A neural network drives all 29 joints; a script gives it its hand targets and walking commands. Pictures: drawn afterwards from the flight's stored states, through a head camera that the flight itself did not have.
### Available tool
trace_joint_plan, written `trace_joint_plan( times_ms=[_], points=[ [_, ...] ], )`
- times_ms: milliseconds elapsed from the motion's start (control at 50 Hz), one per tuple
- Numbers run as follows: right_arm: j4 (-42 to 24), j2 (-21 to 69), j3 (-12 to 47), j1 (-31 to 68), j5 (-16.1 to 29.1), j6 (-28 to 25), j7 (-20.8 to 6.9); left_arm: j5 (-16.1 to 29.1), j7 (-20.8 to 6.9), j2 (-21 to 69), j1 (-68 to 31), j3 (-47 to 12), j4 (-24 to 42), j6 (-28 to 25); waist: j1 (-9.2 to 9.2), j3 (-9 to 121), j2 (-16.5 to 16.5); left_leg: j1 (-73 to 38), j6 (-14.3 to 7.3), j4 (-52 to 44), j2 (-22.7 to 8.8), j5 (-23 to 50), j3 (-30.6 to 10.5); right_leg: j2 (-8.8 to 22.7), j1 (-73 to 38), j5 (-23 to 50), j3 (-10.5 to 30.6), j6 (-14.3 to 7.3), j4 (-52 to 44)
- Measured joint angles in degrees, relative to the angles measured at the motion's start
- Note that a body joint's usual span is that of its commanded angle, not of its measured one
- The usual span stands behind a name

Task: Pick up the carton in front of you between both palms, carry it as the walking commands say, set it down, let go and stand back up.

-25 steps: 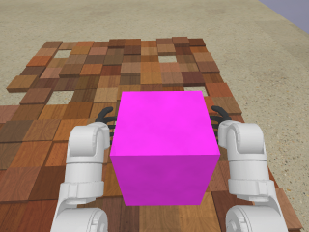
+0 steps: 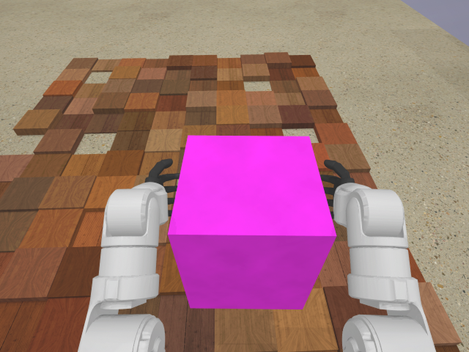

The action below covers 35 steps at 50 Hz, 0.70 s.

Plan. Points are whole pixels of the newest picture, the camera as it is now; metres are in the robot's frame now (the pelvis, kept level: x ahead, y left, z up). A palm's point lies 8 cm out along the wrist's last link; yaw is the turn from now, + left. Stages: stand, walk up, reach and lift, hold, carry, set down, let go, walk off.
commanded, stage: carry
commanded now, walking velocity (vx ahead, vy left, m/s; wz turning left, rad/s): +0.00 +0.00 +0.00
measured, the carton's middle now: (247, 225) +0.35 +0.00 +0.04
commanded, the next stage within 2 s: none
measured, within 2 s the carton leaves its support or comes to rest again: neither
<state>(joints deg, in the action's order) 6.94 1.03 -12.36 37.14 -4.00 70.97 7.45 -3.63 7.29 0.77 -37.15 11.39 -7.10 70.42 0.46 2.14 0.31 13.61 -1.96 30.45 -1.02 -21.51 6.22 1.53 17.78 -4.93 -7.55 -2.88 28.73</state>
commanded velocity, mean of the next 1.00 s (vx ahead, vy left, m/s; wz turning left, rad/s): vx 0.39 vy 0.00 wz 0.00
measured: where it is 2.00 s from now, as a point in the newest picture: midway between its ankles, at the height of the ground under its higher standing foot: (247, 233)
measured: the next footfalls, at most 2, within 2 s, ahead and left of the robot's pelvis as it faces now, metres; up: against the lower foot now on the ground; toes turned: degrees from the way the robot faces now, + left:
left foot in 0.76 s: +0.19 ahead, +0.11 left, +0.01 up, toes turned +6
right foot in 1.16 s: +0.50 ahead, -0.13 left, +0.01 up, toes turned -13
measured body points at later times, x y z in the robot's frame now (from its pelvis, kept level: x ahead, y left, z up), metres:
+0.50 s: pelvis +0.01 +0.00 -0.01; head -0.04 -0.01 +0.44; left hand +0.34 +0.14 +0.10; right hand +0.32 -0.17 +0.09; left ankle -0.04 +0.09 -0.73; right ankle +0.00 -0.11 -0.75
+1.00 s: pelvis +0.21 +0.01 +0.01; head +0.20 +0.01 +0.46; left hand +0.50 +0.14 +0.09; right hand +0.47 -0.17 +0.08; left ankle +0.15 +0.10 -0.73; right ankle +0.19 -0.11 -0.69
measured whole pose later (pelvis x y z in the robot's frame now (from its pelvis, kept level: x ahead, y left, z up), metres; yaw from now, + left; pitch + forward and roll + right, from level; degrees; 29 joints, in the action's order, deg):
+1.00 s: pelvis +0.21 +0.01 +0.01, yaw -4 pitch +5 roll +0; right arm -15.8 7.7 -5.5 9.4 -6.9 70.0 5.5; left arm -6.6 5.3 7.8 -9.7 7.8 17.1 70.8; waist -1.8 8.6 -0.5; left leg 9.8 -2.5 23.2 -1.0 -18.3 9.9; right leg 4.2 28.2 -21.1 -4.2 1.2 51.1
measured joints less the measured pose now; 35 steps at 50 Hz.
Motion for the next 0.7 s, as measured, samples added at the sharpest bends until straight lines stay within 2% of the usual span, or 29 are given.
trace_joint_plan(
  times_ms=[160, 300, 440, 500, 540, 600, 640, 700],
  points=[
    [1.67, -0.15, 0.39, -0.13, 0.03, -0.12, -0.12, 0.03, -0.02, -0.28, 0.07, -0.11, -1.45, 0.16, -0.08, 0.94, -0.72, 0.3, -0.26, 0.68, 0.64, 0.3, 0.48, 0.67, -0.76, -2.05, 0.33, 0.67, -1.14],
    [4.0, -0.11, 1.03, -0.56, -0.07, -0.38, -0.21, 0.18, -0.08, -0.68, 0.3, -0.06, -3.65, 0.25, -0.23, 2.69, -1.8, 1.35, -0.84, 3.08, 1.53, -0.5, 1.56, 1.72, -1.49, -7.75, 1.16, 2.09, -1.93],
    [2.99, 1.58, 2.5, -6.07, -1.07, 0.57, -0.28, -0.45, -0.48, 0.66, 6.13, 0.23, -2.31, 1.16, -1.16, 6.81, -1.26, -0.78, -3.33, 1.53, 1.7, -1.59, 2.26, 2.22, -1.16, -14.33, 1.2, 2.4, 1.6],
    [0.09, 2.66, 3.31, -9.28, -1.7, 0.92, -0.29, -0.71, -0.85, 1.31, 9.19, 0.17, 0.5, 1.55, -1.37, 7.6, -0.47, -1.78, -4.21, 1.38, 0.92, -2.78, 2.24, 1.95, -2.41, -13.68, -0.15, 2.46, 0.33],
    [-2.68, 3.02, 3.45, -11.65, -1.83, 1.32, -0.32, -1.14, -0.99, 2.24, 10.96, -0.12, 2.42, 1.62, -1.34, 7.8, 0.14, -2.09, -3.01, 2.5, -0.06, -4.12, 1.77, 1.43, -4.06, -9.79, -1.42, 2.02, -1.81],
    [-6.92, 2.74, 2.8, -15.32, -1.37, 1.29, -0.73, -2.72, -1.05, 4.69, 13.72, -1.34, 5.2, 0.72, -0.89, 8.12, 0.14, 1.6, 0.04, 9.79, -0.97, -7.23, 0.22, 0.68, -4.68, -11.82, -2.44, 1.21, -1.43],
    [-9.25, 3.2, 2.31, -17.37, -1.25, 1.11, -1.09, -3.64, -1.06, 6.05, 16.82, -2.17, 8.42, 0.4, -0.53, 7.82, -0.89, 5.45, 1.04, 13.95, -0.47, -8.73, -0.34, 0.97, -5.57, -12.83, -2.3, 1.11, -2.49],
    [-13.48, 5.04, 2.1, -20.45, -1.52, 0.87, -1.57, -4.19, -0.95, 7.57, 22.18, -2.73, 15.17, 0.5, -0.18, 6.76, -2.12, 9.57, 1.8, 12.19, -0.55, -5.04, 0.17, 1.52, -8.43, -12.63, -1.76, 1.87, -5.83]
  ],
)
